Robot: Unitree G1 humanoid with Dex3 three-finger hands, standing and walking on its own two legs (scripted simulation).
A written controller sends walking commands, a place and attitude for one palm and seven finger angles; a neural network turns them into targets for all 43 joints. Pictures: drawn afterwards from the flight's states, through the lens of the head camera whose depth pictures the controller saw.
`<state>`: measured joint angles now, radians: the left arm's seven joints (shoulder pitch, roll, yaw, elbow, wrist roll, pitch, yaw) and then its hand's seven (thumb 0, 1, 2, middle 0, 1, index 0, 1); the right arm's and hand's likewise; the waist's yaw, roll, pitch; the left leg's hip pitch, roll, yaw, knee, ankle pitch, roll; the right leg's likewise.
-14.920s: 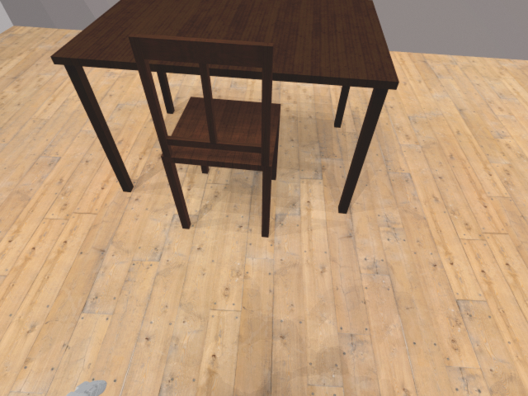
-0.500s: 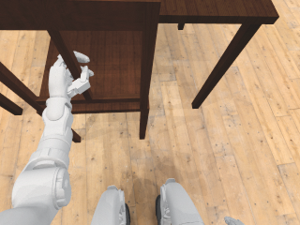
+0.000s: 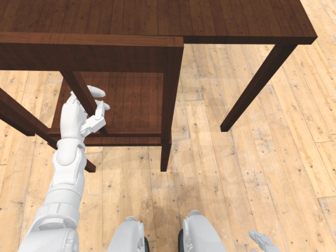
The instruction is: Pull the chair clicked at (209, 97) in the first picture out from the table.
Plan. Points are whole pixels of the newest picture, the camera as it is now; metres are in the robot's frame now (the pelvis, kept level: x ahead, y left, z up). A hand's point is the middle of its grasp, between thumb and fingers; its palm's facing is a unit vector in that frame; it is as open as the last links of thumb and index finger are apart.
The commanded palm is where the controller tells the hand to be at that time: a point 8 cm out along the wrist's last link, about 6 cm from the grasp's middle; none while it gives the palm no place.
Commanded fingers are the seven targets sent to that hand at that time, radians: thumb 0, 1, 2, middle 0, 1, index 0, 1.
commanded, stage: hook a spindle and tug to test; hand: left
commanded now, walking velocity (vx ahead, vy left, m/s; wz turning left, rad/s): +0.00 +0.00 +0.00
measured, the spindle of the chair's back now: (91, 107) +0.45 +0.17 +0.01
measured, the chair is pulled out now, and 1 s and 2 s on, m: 0.03 0.14 0.24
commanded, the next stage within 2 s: step backward, pulling the chair out in 0.04 s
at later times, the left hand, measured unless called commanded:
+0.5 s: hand (101, 125) +0.39 +0.14 +0.02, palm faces -0.02 -0.99 -0.12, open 5.3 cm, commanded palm +0.38 +0.18 +0.02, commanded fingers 0.00 0.90 0.90 -0.50 -1.45 -0.50 -1.45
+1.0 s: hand (116, 159) +0.32 +0.10 +0.02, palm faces +0.01 -0.99 -0.15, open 5.3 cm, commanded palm +0.31 +0.15 +0.03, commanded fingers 0.00 0.90 0.90 -0.50 -1.45 -0.50 -1.45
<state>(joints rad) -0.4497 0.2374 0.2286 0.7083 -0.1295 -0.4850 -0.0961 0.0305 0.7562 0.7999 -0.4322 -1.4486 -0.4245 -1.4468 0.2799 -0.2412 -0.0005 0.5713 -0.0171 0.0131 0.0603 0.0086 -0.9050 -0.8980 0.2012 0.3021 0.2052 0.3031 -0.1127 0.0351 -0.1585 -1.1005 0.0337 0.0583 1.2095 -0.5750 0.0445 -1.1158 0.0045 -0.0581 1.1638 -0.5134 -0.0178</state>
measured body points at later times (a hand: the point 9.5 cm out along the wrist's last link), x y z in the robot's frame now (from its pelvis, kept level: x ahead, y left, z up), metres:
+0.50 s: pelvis +0.01 +0.02 +0.09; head +0.11 +0.03 +0.52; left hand +0.39 +0.19 +0.03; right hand +0.08 -0.25 -0.03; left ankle -0.01 +0.09 -0.64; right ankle +0.01 -0.11 -0.63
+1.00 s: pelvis -0.05 -0.01 +0.09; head +0.04 -0.03 +0.53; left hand +0.31 +0.15 +0.04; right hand +0.00 -0.28 -0.05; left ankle -0.01 +0.09 -0.63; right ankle +0.01 -0.11 -0.64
